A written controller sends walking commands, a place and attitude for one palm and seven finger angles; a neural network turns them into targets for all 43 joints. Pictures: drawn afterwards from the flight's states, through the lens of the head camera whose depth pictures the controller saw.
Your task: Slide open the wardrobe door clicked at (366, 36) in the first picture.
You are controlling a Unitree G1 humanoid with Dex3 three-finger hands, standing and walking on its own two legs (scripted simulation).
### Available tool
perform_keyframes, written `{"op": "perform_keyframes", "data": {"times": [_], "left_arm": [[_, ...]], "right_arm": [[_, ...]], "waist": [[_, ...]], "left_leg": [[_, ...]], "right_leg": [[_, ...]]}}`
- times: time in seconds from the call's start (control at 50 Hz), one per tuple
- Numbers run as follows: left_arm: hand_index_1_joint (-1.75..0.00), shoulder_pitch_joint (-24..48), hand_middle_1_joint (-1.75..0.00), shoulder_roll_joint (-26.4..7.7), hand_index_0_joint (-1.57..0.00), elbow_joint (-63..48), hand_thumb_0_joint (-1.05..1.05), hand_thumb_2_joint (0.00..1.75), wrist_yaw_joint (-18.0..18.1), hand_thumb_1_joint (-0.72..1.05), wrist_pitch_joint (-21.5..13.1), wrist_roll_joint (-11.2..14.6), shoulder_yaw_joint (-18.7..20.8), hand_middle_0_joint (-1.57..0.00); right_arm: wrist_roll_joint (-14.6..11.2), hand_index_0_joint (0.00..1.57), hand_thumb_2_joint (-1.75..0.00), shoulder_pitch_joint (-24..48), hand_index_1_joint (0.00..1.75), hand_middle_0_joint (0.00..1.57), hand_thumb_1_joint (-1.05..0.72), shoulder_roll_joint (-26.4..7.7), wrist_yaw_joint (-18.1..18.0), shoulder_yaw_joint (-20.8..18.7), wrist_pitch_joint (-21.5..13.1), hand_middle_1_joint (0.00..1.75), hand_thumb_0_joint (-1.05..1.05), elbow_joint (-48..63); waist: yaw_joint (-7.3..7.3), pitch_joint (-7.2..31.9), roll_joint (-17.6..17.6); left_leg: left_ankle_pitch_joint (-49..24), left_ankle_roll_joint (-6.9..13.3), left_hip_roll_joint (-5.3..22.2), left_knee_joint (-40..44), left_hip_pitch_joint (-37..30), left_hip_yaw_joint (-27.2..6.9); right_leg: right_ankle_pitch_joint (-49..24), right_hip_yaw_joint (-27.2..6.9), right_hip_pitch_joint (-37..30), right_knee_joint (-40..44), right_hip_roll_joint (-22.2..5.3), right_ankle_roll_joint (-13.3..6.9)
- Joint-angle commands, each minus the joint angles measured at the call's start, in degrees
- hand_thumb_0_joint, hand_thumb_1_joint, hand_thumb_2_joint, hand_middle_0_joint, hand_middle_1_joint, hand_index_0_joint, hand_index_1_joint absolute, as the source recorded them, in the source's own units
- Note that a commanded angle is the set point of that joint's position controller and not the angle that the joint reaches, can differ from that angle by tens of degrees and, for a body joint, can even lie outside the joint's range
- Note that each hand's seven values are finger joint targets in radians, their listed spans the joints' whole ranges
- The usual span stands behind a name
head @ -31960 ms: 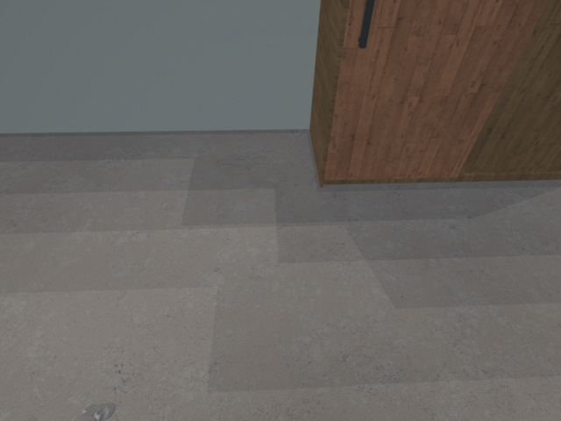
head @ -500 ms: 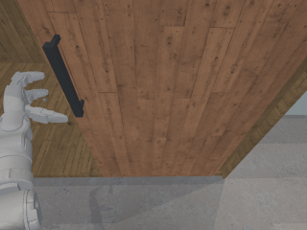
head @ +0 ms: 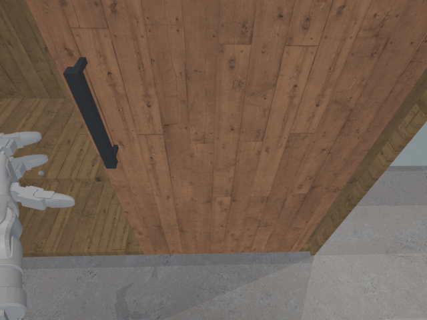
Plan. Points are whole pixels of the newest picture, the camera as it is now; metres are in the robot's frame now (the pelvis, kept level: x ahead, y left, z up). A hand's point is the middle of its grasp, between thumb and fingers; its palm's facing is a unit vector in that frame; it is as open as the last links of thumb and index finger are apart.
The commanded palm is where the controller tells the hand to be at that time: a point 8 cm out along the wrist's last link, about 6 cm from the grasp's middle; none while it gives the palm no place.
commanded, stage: slip the hand off the handle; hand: left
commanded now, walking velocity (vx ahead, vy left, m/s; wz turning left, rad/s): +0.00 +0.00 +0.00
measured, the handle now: (98, 119) +0.47 +0.27 +0.12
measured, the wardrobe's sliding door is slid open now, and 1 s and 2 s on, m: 0.62 0.62 0.62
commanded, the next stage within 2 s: draw the hand back to the body in 0.30 s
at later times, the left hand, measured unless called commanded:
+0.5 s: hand (20, 206) +0.26 +0.32 +0.12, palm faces +0.37 -0.93 -0.06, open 14.7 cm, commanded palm +0.22 +0.35 +0.13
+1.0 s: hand (9, 234) +0.20 +0.29 +0.14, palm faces +0.31 -0.94 -0.13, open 14.3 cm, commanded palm +0.16 +0.33 +0.15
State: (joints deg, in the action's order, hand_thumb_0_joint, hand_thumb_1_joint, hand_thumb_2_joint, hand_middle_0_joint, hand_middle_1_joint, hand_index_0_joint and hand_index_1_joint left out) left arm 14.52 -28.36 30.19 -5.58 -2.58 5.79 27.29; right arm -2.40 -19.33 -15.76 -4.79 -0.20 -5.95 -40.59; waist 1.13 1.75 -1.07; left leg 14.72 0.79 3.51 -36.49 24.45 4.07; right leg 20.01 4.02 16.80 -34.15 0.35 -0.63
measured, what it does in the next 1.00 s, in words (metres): stands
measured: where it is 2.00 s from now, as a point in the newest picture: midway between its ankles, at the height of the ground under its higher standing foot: outside the picture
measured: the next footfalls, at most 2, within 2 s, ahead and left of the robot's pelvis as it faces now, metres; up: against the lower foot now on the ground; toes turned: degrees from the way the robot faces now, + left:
none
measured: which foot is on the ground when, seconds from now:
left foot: down 0.00-1.00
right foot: down 0.00-1.00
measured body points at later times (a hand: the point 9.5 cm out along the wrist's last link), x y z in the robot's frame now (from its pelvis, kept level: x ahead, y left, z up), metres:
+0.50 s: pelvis -0.01 -0.01 +0.00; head -0.02 -0.01 +0.45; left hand +0.24 +0.37 +0.12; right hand +0.17 -0.24 -0.08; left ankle +0.04 +0.11 -0.73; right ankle -0.02 -0.11 -0.73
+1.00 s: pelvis -0.02 +0.00 +0.01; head -0.06 +0.00 +0.46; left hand +0.18 +0.34 +0.15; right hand +0.17 -0.23 -0.05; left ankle +0.04 +0.11 -0.73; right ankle -0.02 -0.11 -0.73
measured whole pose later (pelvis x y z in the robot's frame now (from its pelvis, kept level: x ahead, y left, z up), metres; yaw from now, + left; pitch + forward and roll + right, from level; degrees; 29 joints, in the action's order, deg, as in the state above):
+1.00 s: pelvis -0.02 +0.00 +0.01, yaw +2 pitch -6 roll -2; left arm -7.4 -21.6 1.0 -10.9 -1.7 15.1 22.4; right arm -2.0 -12.3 -15.5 -7.1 2.7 -16.4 -39.6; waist -3.5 -1.3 -2.8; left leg 11.0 0.8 2.4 -31.1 14.4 2.5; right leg 16.6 5.5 5.9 -28.3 0.0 -0.4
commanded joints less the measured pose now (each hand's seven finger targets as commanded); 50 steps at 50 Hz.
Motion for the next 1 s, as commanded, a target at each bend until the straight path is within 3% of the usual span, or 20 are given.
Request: {"op": "perform_keyframes", "data": {"times": [0.0,0.16,0.2,0.22,0.28,0.4,0.42,0.44,0.52,0.6,0.62,0.66,0.72,0.82,0.84,0.9,0.92,0.94,0.96,0.98], "left_arm": [[-1.15,18.68,-1.15,-16.66,-0.25,-17.63,0.00,0.20,-0.28,-0.55,-3.92,2.00,1.63,-0.25],[-1.15,12.11,-1.15,-15.34,-0.25,-19.30,0.00,0.20,-0.90,-0.55,0.54,3.00,1.50,-0.25],[-1.15,10.30,-1.15,-14.56,-0.25,-19.71,0.00,0.20,-1.29,-0.55,0.77,3.49,1.49,-0.25],[-1.15,8.53,-1.15,-15.95,-0.25,-20.28,0.00,0.20,-1.31,-0.55,0.59,3.79,3.29,-0.25],[-1.15,6.08,-1.15,-14.75,-0.25,-22.78,0.00,0.20,-1.92,-0.55,0.37,4.31,2.88,-0.25],[-1.15,12.87,-1.15,-13.72,-0.25,-23.74,0.00,0.20,-1.98,-0.55,-0.37,4.21,0.61,-0.25],[-1.15,16.12,-1.15,-8.64,-0.25,-25.12,0.00,0.20,-7.56,-0.55,-2.53,12.23,-1.44,-0.25],[-1.15,17.08,-1.15,-13.29,-0.25,-24.16,0.00,0.20,-10.41,-0.55,-3.46,13.16,1.34,-0.25],[-1.15,12.60,-1.15,-15.09,-0.25,-24.28,0.00,0.20,-17.23,-0.55,-5.51,15.08,2.11,-0.25],[-1.15,-0.60,-1.15,-16.63,-0.25,-20.68,0.00,0.20,-21.43,-0.55,-4.07,16.43,5.47,-0.25],[-1.15,-4.79,-1.15,-18.41,-0.25,-19.54,0.00,0.20,-21.19,-0.55,-2.73,16.95,8.52,-0.25],[-1.15,-7.78,-1.15,-15.89,-0.25,-21.95,0.00,0.20,-20.73,-0.55,-0.57,18.11,8.29,-0.25],[-1.15,-6.88,-1.15,-14.40,-0.25,-27.32,0.00,0.20,-18.68,-0.55,0.49,19.53,8.74,-0.25],[-1.13,-4.30,-1.13,-8.29,-0.25,-39.72,0.00,0.22,-15.93,-0.51,-1.05,17.37,1.57,-0.25],[-1.11,-4.23,-1.11,-8.86,-0.25,-40.52,0.00,0.24,-15.42,-0.48,-1.11,16.92,1.49,-0.25],[-1.04,-3.73,-1.04,-8.91,-0.24,-42.11,0.00,0.29,-14.95,-0.37,-1.01,16.25,0.77,-0.24],[-1.02,-2.19,-1.02,-16.72,-0.24,-44.82,0.00,0.31,-2.57,-0.33,-3.64,7.72,6.18,-0.24],[-1.00,-7.13,-1.00,-8.26,-0.24,-42.37,0.00,0.32,2.19,-0.30,-4.22,6.66,1.54,-0.24],[-0.98,-11.50,-0.98,-4.04,-0.24,-41.65,0.00,0.34,4.50,-0.26,-4.28,6.01,-0.61,-0.24],[-0.96,-14.64,-0.96,-4.34,-0.24,-42.19,0.00,0.36,6.43,-0.22,-4.56,4.77,0.14,-0.24]], "right_arm": [[-0.30,0.20,-0.90,5.20,0.30,0.20,-0.90,-8.05,-1.83,-2.21,-3.84,0.30,0.00,7.19],[-0.57,0.20,-0.90,9.02,0.30,0.20,-0.90,-7.45,-2.91,-1.20,-5.68,0.30,0.00,7.92],[-0.60,0.20,-0.90,9.79,0.30,0.20,-0.90,-7.39,-2.85,-0.97,-5.86,0.30,0.00,8.24],[-0.52,0.20,-0.90,9.85,0.30,0.20,-0.90,-7.39,-2.83,-0.93,-6.01,0.30,0.00,8.40],[-0.52,0.20,-0.90,11.07,0.30,0.20,-0.90,-6.89,-2.70,-0.59,-6.45,0.30,0.00,8.99],[-0.45,0.20,-0.90,11.99,0.30,0.20,-0.90,-6.74,-3.65,0.04,-7.46,0.30,0.00,7.62],[-1.21,0.20,-0.90,11.71,0.30,0.20,-0.90,-7.45,-4.26,0.22,-8.02,0.30,0.00,7.00],[-1.41,0.20,-0.90,12.04,0.30,0.20,-0.90,-7.63,-4.76,0.02,-8.60,0.30,0.00,6.64],[-1.20,0.20,-0.90,12.35,0.30,0.20,-0.90,-7.56,-5.26,0.53,-10.24,0.30,0.00,7.51],[-1.47,0.20,-0.90,12.98,0.30,0.20,-0.90,-7.55,-4.16,0.42,-11.09,0.30,0.00,9.71],[-1.39,0.20,-0.90,12.96,0.30,0.20,-0.90,-7.72,-3.71,0.24,-11.29,0.30,0.00,10.37],[-1.98,0.20,-0.90,13.66,0.30,0.20,-0.90,-7.15,-2.94,0.40,-11.36,0.30,0.00,12.02],[-2.16,0.20,-0.90,14.36,0.30,0.20,-0.90,-7.18,-2.54,0.24,-11.83,0.30,0.00,13.04],[-2.08,0.20,-0.90,14.56,0.30,0.20,-0.90,-6.66,-2.80,0.53,-13.44,0.30,0.00,12.93],[-1.87,0.20,-0.90,14.16,0.30,0.20,-0.90,-6.85,-3.08,0.52,-13.66,0.30,0.00,12.36],[-1.71,0.20,-0.90,14.33,0.30,0.20,-0.90,-7.07,-3.99,0.87,-14.21,0.30,0.00,11.18],[1.23,0.20,-0.90,13.86,0.30,0.20,-0.90,-7.05,-3.12,-0.08,-13.95,0.30,0.00,10.17],[1.62,0.20,-0.90,15.56,0.30,0.20,-0.90,-6.27,-2.97,0.26,-13.87,0.30,0.00,9.53],[1.43,0.20,-0.90,15.39,0.30,0.20,-0.90,-5.66,-2.88,0.32,-13.81,0.30,0.00,9.25],[1.49,0.20,-0.90,15.38,0.30,0.20,-0.90,-5.63,-2.68,0.08,-13.27,0.30,0.00,8.73]], "waist": [[-0.21,11.37,-6.45],[-1.97,10.66,-4.57],[-2.11,9.93,-2.52],[-2.75,10.38,-2.68],[-3.06,9.60,-3.65],[-0.82,5.19,-5.10],[1.01,6.28,-3.00],[-0.33,7.44,-3.02],[-1.83,11.43,-7.74],[-4.44,9.15,-3.69],[-5.55,9.10,-2.37],[-5.88,7.22,0.27],[-5.46,5.85,0.89],[-3.47,4.22,-6.44],[-3.44,3.35,-7.40],[-2.97,1.86,-5.62],[-4.64,-2.70,-4.81],[-3.50,-4.83,-4.18],[-3.21,-5.75,-0.91],[-3.72,-4.72,-0.86]], "left_leg": [[-7.17,1.57,-2.20,6.00,-14.11,-5.02],[-5.75,1.47,-2.62,7.30,-14.44,-4.85],[-6.32,1.51,-2.66,7.30,-14.18,-4.68],[-7.20,1.44,-2.67,7.07,-14.24,-4.54],[-7.52,1.28,-2.73,7.37,-14.56,-4.30],[-2.50,1.23,-2.74,8.22,-14.31,-4.64],[-3.03,1.11,-2.80,8.05,-16.53,-4.83],[-3.03,1.26,-2.83,7.69,-16.61,-4.79],[-6.50,1.22,-3.16,7.55,-18.64,-4.96],[-7.87,1.28,-3.29,7.56,-15.09,-5.20],[-8.52,1.31,-3.23,7.10,-13.85,-5.18],[-7.81,1.13,-3.10,7.72,-12.75,-4.83],[-6.46,0.96,-2.70,7.44,-13.00,-4.82],[-4.70,0.78,-2.36,8.97,-17.11,-4.80],[-3.23,0.69,-2.33,9.93,-17.01,-5.32],[0.09,0.79,-2.40,11.98,-17.51,-6.15],[3.64,0.07,-2.62,13.17,-15.08,-5.68],[6.35,-0.32,-2.71,14.02,-15.02,-5.52],[8.27,-0.40,-2.47,14.93,-15.34,-5.94],[8.31,-0.24,-2.20,15.54,-16.09,-5.49]], "right_leg": [[-9.81,-2.31,4.01,6.14,2.43,-0.16],[-8.95,-2.37,2.10,7.72,1.43,0.00],[-9.85,-2.36,1.65,7.83,1.29,0.11],[-10.70,-2.44,0.45,7.61,1.30,-0.03],[-11.14,-2.38,0.40,7.75,1.19,0.05],[-5.63,-2.77,3.61,9.70,1.00,0.23],[-6.91,-3.50,1.13,10.77,0.94,-0.21],[-7.07,-4.07,0.45,10.83,0.74,-0.12],[-10.83,-4.24,-2.47,9.73,0.54,-0.46],[-13.93,-4.35,-4.10,8.60,-0.06,-0.15],[-14.78,-4.82,-5.33,8.28,-0.47,-0.18],[-14.40,-4.13,-4.74,8.30,-0.61,0.18],[-11.41,-5.10,-3.56,9.33,-0.66,0.49],[-8.12,-3.99,-1.11,10.18,0.94,0.08],[-6.60,-3.49,-0.75,10.60,1.14,-0.04],[-3.64,-2.47,-0.55,11.84,1.57,0.02],[-0.09,-4.35,0.60,16.62,0.46,-0.64],[2.14,-3.44,1.08,17.78,-0.05,-0.59],[3.08,-2.86,0.80,17.68,-0.09,-0.43],[3.00,-2.96,-0.45,17.81,-0.06,-0.47]]}}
